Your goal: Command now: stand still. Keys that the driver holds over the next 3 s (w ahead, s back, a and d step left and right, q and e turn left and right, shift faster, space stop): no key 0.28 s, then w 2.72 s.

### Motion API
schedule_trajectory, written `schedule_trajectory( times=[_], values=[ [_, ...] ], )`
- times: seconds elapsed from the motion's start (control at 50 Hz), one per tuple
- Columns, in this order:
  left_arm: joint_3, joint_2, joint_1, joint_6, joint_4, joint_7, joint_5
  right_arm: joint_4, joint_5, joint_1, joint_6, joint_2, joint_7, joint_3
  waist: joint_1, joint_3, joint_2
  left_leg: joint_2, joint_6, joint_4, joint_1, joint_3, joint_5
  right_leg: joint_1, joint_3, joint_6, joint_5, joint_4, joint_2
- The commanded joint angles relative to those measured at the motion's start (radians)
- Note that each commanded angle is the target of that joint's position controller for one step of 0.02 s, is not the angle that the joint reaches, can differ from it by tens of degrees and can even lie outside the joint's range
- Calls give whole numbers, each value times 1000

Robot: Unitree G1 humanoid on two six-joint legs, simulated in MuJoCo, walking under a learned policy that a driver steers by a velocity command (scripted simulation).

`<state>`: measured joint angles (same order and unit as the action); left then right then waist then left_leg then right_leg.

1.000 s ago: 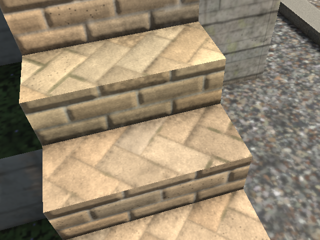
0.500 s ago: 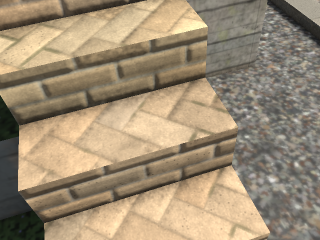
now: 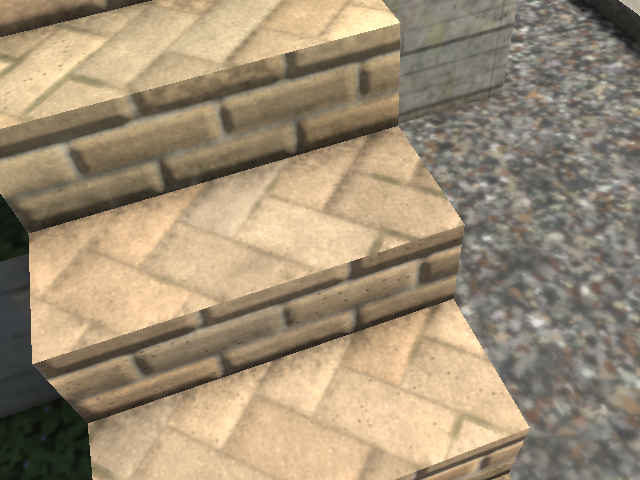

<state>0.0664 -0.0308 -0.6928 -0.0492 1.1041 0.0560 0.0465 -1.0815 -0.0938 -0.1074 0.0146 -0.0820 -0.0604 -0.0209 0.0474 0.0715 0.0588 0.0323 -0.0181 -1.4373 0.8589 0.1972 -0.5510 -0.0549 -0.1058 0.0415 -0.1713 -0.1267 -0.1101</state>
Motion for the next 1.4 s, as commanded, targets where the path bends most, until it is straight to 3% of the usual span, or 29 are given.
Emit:
schedule_trajectory(
  times=[0.02, 0.28, 0.36, 0.46, 0.52, 0.58, 0.62, 0.66, 0.68, 0.7, 0.72, 0.76, 0.82, 0.88, 0.9, 0.92, 0.94, 0.96, 0.98, 1.0, 1.02, 1.04, 1.06, 1.1, 1.2, 1.24, 1.3, 1.36, 1.4],
  values=[
    [-7, 40, -230, -1, 39, -2, 3, 13, -1, -29, 13, 77, 22, -35, -5, 69, 38, 56, -69, 135, -186, -258, 83, 244, 3, -46, 206, 54, -157],
    [-12, 9, -299, -3, 51, 6, 1, 22, -8, 35, 4, 70, 35, -33, 13, 42, 72, 66, -67, 150, -168, -277, 86, 182, -6, -59, 367, 13, -159],
    [-14, 23, -279, 1, 36, 20, -30, 61, -26, 145, 3, 88, 52, -35, 10, 94, 110, 19, -52, 14, -51, -181, 8, 169, 104, -15, 21, 115, -200],
    [-35, 100, -232, 1, -1, 54, -66, 139, -64, 223, -38, 99, 99, -56, -10, 104, 89, -3, -85, -198, 223, -66, -65, -39, 141, 46, 56, 73, -278],
    [-30, 91, -229, -6, -12, 75, -69, 168, -58, 182, -68, 100, 118, -64, -32, 59, 108, -18, -131, -99, 85, -60, -111, -19, 46, 36, 447, -34, -229],
    [-47, 140, -260, -5, 18, 103, -108, 184, -42, 88, -81, 39, 114, -59, -72, -48, 204, -74, -182, 108, -306, -108, -91, 66, -73, 20, 1400, -176, -155],
    [-67, 211, -121, 5, -33, 103, -109, 164, -67, -50, -71, -13, 96, -34, -152, -122, 189, -68, -201, 282, -455, -211, -179, 153, -124, 27, 1448, -317, -112],
    [-67, 200, 74, 17, -117, 72, -60, 134, -25, -129, -55, -126, 76, 11, -197, -73, 45, -9, -239, 605, -478, -428, -204, 285, -125, 15, 1172, -500, -25],
    [-63, 162, 142, 34, -154, 51, -38, 112, 29, -152, -52, -169, 63, 26, -212, -76, -193, 111, -314, 819, -491, -640, -121, 401, -78, -8, 356, -821, 93],
    [-79, 189, 253, 57, -202, 21, -14, 85, 96, -125, -64, -134, 47, 18, -198, -62, -200, 155, -364, 940, -423, -771, 58, 502, 60, -16, -24, -1257, 134],
    [-79, 157, 316, 79, -313, -4, -26, 68, 120, -48, -88, -53, 39, -15, -127, -49, -276, 181, -367, 932, -419, -822, 244, 672, 184, -15, -116, -1599, 107],
    [-79, 146, 428, 103, -434, -19, -10, -70, 91, -192, -162, 11, 49, -26, -112, -43, -177, 188, -338, 792, -523, -746, 339, 899, 266, 58, -112, -1771, 118],
    [-80, 154, 492, 120, -508, -40, -52, -169, 86, -226, -170, 26, 92, -15, -41, -13, -133, 242, -286, 746, -612, -671, 407, 1116, 334, 124, -110, -1992, 198],
    [-70, 184, 488, 92, -541, -49, -55, -87, 60, -91, -175, -11, 110, -30, 90, 28, -88, 208, -200, 824, -454, -454, 316, 1021, 356, 120, -5, -1706, 121],
    [-77, 219, 444, 70, -534, -43, -55, -40, 44, -15, -169, -79, 106, -17, 137, 53, -60, 198, -174, 840, -312, -373, 304, 888, 335, 82, -13, -1499, 88],
    [-74, 247, 371, 56, -531, -51, -70, 50, -14, 92, -156, -195, 95, 9, 212, 50, -13, 159, -107, 862, -111, -212, 226, 573, 240, 29, -239, -958, 45],
    [-82, 259, 312, 61, -469, -80, -89, 34, -63, -71, -135, -302, 76, 51, 170, -57, 35, 83, -91, 752, -108, -131, 125, 239, 78, -20, -311, -727, 108],
    [-124, 282, 188, 70, -416, -101, -131, -1, -39, -159, -152, -364, 77, 60, 232, -163, -27, 70, -123, 712, -105, -165, 345, -61, -39, -55, -287, -705, 125],
    [-176, 361, 83, 74, -321, -103, -139, 22, 5, -96, -141, -295, 74, 44, 290, -146, -60, 37, -106, 500, -180, -125, 504, -62, 63, -74, -280, -630, 66],
    [-153, 406, 172, 73, -260, -116, -128, 133, 52, -94, -128, -111, 71, 25, 140, -64, 213, -128, -58, 60, -74, -62, 132, 136, 484, -85, -430, -509, -76],
    [-135, 460, 283, 63, -312, -77, -119, 221, 89, -197, -131, -43, 86, 23, -16, -154, 287, -176, -59, -183, -41, -234, 162, 141, 1069, -78, -323, -146, -245],
    [-142, 458, 365, 78, -312, -42, -97, 279, 80, -158, -123, -70, 114, 35, -28, -142, 185, -148, -50, -381, 20, -284, 304, 204, 1192, -85, -564, 11, -257],
    [-126, 453, 495, 100, -310, -25, -89, 339, 59, -125, -110, -79, 123, 38, -102, -101, 143, -107, -14, -536, 77, -279, 371, 262, 1074, -40, -686, -28, -263],
    [-102, 365, 480, 133, -226, -20, -22, 434, 27, 34, -113, -4, 87, 3, -83, -94, 209, -126, 20, -851, 205, -253, 292, 300, 724, 86, -317, -175, -215],
    [-53, 229, 311, 147, -55, -43, -43, 509, 7, 67, -110, -32, 53, -10, -75, -68, 37, -191, -105, -1343, 483, -327, 144, 242, 528, 76, -289, -186, -246],
    [-55, 275, 318, 152, -79, -40, -37, 511, -9, 72, -84, -50, 40, -11, -92, -36, -44, -189, -109, -1268, 535, -317, 170, 264, 419, 37, -310, -155, -254],
    [-53, 327, 361, 159, -102, -67, -36, 536, -39, 125, -7, -100, 3, -8, -101, 16, 12, -145, -45, -906, 240, -171, 213, 571, 182, 3, -277, 31, -198],
    [-81, 383, 365, 142, -85, -49, -60, 531, -11, 31, 13, -49, 9, -40, -152, -17, 70, -31, -99, -403, -141, -138, 25, 530, 32, -21, -18, 116, -156],
    [-114, 484, 360, 120, -145, -19, -90, 492, 0, -35, -4, -76, 21, -48, -150, -142, 57, -119, -92, -61, -436, -69, -117, 410, -12, 48, 598, 10, -157]
  ],
)
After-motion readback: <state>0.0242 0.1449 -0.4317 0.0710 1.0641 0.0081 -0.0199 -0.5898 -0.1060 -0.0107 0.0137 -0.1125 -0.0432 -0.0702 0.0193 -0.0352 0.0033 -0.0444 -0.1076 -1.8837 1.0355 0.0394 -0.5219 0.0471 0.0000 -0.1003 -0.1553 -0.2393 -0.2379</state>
